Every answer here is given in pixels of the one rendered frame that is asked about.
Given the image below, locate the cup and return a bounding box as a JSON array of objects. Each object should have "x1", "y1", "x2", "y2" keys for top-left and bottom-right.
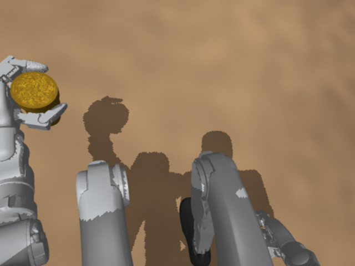
[{"x1": 10, "y1": 71, "x2": 60, "y2": 126}]

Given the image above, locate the left robot hand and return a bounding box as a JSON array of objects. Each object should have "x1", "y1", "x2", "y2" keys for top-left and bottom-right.
[{"x1": 0, "y1": 55, "x2": 68, "y2": 131}]

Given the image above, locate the left robot arm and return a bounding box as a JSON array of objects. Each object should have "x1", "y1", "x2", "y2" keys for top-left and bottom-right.
[{"x1": 0, "y1": 126, "x2": 49, "y2": 266}]

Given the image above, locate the right robot hand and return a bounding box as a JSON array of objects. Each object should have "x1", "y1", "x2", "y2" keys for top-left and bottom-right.
[{"x1": 255, "y1": 210, "x2": 296, "y2": 258}]

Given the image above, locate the right robot foot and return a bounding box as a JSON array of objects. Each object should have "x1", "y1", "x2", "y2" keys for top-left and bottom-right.
[{"x1": 179, "y1": 197, "x2": 211, "y2": 266}]

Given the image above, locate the right robot arm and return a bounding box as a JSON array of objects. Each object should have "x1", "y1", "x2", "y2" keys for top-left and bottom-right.
[{"x1": 280, "y1": 241, "x2": 320, "y2": 266}]

